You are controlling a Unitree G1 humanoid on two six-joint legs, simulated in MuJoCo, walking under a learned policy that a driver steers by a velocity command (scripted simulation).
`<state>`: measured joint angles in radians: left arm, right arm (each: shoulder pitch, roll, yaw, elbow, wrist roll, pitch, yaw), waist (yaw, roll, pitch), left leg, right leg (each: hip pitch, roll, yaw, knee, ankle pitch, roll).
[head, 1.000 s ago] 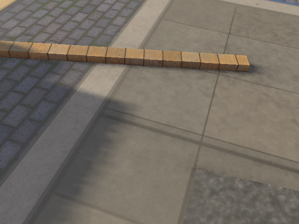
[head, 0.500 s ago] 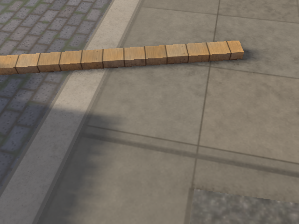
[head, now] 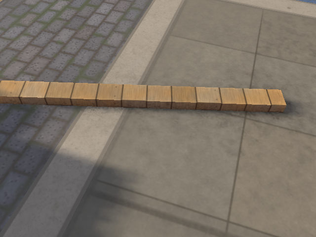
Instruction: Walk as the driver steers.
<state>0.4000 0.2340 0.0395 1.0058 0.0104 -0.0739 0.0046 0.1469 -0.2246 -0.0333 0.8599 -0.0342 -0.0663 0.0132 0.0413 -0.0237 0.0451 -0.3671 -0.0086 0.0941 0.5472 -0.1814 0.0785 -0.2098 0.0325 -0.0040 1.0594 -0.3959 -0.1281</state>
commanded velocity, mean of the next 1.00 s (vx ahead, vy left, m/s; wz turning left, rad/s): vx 0.50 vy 0.00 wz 0.12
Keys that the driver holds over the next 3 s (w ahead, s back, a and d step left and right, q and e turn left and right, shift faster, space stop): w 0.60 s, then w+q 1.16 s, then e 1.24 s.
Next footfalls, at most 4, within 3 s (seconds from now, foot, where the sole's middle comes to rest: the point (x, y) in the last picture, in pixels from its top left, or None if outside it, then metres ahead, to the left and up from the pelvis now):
0.46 right None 0.42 -0.11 -0.77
1.02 left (147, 189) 0.69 0.08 -0.77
1.54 right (162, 128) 1.05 0.02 -0.77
2.00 left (104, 121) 1.07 0.33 -0.77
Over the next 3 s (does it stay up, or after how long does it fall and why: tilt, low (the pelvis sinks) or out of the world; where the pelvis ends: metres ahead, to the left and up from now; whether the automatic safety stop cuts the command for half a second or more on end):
stays up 1.03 0.18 0.01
